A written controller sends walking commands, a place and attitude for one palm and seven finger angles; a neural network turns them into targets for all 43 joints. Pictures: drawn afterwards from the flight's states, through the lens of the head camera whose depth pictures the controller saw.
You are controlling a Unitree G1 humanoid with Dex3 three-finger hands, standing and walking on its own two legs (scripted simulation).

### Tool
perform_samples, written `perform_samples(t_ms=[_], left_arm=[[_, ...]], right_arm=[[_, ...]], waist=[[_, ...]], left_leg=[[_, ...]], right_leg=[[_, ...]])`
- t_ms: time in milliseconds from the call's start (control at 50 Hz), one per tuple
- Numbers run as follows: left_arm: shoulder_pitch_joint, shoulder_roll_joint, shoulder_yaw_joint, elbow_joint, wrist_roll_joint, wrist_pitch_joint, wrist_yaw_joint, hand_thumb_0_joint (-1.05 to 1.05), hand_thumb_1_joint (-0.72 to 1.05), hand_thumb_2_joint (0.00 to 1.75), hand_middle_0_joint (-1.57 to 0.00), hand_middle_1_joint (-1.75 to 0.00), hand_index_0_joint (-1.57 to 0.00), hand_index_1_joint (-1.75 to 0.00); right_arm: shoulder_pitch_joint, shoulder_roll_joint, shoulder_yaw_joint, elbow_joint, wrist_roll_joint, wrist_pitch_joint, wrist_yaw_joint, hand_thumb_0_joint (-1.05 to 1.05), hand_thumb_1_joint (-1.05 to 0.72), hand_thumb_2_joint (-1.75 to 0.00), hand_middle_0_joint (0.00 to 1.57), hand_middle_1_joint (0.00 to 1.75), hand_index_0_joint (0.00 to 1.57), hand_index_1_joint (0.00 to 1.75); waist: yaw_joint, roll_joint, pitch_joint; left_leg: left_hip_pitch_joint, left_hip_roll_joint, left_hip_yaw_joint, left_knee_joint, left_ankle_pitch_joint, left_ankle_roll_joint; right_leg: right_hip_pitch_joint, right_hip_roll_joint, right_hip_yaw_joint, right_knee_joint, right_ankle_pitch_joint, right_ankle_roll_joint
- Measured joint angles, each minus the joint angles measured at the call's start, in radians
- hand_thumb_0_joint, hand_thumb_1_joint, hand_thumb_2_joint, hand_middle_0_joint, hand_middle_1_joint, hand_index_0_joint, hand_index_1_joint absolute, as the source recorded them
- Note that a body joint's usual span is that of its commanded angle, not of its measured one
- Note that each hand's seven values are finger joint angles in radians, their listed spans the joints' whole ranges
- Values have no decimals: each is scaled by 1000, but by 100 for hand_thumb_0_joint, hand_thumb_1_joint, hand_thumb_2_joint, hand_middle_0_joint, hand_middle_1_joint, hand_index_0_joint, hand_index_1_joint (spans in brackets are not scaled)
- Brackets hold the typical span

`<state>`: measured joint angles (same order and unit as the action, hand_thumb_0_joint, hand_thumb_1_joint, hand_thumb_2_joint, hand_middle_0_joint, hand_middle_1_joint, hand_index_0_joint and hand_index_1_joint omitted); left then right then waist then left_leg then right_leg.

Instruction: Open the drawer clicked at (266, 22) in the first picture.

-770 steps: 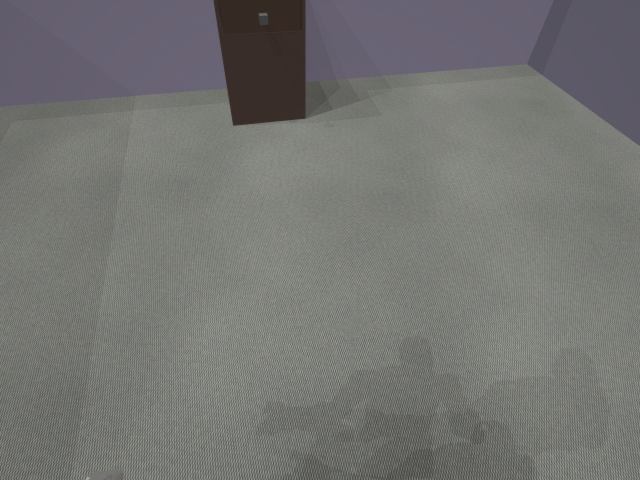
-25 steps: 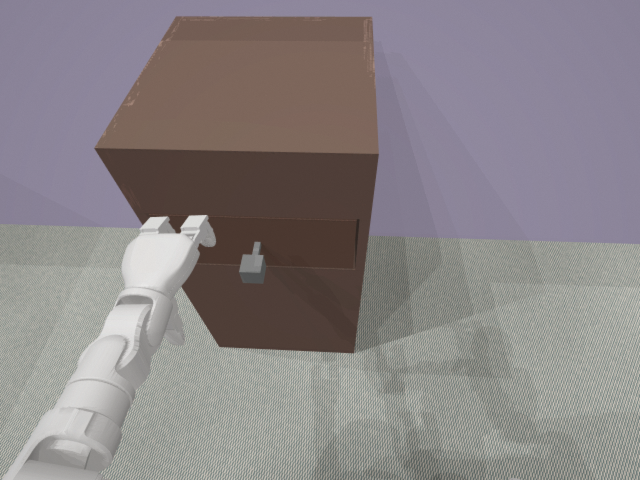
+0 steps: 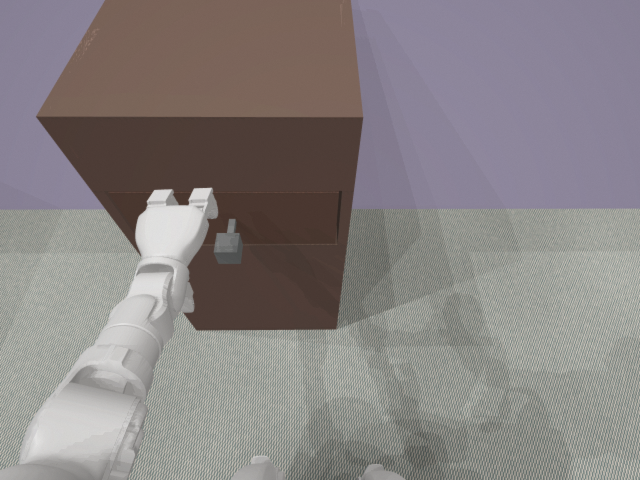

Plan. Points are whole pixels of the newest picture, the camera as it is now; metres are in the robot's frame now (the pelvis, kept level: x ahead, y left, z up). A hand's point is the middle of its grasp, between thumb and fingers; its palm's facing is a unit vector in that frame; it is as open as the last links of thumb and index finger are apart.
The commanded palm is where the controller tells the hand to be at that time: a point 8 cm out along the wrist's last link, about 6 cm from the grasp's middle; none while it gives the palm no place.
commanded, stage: move the hooked fingers above the handle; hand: left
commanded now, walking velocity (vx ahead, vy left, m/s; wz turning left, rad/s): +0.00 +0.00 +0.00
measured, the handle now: (230, 239) +0.52 +0.16 -0.13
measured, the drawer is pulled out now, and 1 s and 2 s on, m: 0.00 0.00 0.00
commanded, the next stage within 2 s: lower the fingers behind the handle in 1.04 s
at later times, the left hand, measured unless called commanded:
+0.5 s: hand (210, 238) +0.48 +0.17 -0.07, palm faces -0.05 -0.03 -1.00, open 13.8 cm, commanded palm +0.46 +0.17 -0.01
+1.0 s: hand (211, 241) +0.48 +0.17 -0.06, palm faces -0.05 -0.03 -1.00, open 13.8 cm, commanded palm +0.46 +0.16 -0.01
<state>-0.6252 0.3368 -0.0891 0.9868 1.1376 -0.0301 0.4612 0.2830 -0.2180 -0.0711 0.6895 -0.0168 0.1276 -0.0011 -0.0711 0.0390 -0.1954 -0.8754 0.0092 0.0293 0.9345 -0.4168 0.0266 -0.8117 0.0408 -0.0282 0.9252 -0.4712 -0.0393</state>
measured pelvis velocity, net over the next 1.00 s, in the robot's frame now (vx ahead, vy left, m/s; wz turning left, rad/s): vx -0.02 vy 0.01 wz -0.02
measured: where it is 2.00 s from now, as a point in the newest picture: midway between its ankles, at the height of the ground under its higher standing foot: outside the picture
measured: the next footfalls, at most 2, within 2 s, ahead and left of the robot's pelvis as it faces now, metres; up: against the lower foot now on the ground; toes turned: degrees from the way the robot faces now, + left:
none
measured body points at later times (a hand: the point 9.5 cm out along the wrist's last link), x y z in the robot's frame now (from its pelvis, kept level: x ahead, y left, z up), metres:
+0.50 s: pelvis -0.02 +0.01 -0.04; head +0.12 +0.01 +0.39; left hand +0.48 +0.17 -0.01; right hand -0.04 -0.26 -0.16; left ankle +0.01 +0.10 -0.68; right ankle -0.02 -0.10 -0.68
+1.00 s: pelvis -0.02 +0.01 -0.03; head +0.12 +0.02 +0.40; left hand +0.47 +0.17 -0.01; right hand +0.00 -0.26 -0.16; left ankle +0.01 +0.10 -0.68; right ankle -0.02 -0.10 -0.68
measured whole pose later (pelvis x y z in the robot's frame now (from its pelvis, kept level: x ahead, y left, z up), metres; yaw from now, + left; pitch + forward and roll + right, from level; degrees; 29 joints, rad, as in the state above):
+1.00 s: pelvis -0.02 +0.01 -0.03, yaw -1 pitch +27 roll -3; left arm -0.84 0.35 -0.07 1.16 1.13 0.06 0.51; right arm 0.31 -0.22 -0.05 0.70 -0.04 0.09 0.01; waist -0.16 0.06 -0.21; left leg -1.13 0.02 0.02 1.12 -0.47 0.04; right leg -1.05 0.05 -0.04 1.09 -0.51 -0.03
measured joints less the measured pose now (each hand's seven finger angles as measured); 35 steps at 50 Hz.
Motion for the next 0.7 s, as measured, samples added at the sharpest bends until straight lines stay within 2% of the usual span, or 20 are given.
perform_samples(t_ms=[100,260,340,420,500,700], left_arm=[[-66,-4,-10,66,10,20,30,0,-49,30,-32,-120,-32,-120],[-169,6,12,158,13,64,59,0,-49,30,-32,-120,-32,-120],[-217,24,20,203,8,85,54,0,-49,30,-32,-120,-32,-120],[-245,49,39,211,4,82,33,0,-49,30,-32,-120,-32,-120],[-227,64,59,163,3,65,26,0,-48,30,-32,-120,-32,-120],[-214,46,15,168,-16,74,30,0,-48,30,-32,-120,-32,-120]], right_arm=[[17,-4,-5,17,-9,-11,7,1,-90,-90,20,30,21,30],[42,-10,1,35,-21,-24,12,1,-90,-90,20,30,21,30],[56,-11,9,37,-23,-34,13,1,-90,-90,20,30,21,30],[69,-12,16,35,-25,-45,11,1,-90,-90,20,30,21,30],[83,-9,13,33,-26,-45,11,1,-90,-90,20,30,21,30],[72,-1,18,46,-22,-47,12,1,-90,-90,20,30,21,30]], waist=[[-21,3,-6],[-69,11,-14],[-92,15,-13],[-108,18,-13],[-105,22,-13],[-85,23,-7]], left_leg=[[-76,1,-5,57,-15,3],[-184,9,-4,133,-32,8],[-229,13,-3,163,-38,10],[-275,17,-3,194,-45,12],[-294,23,1,209,-51,14],[-271,15,-8,192,-45,17]], right_leg=[[-71,0,-6,53,-14,2],[-177,5,-8,123,-28,5],[-222,9,-8,149,-31,7],[-267,12,-8,177,-35,9],[-287,17,-3,188,-37,10],[-257,11,-12,165,-32,14]])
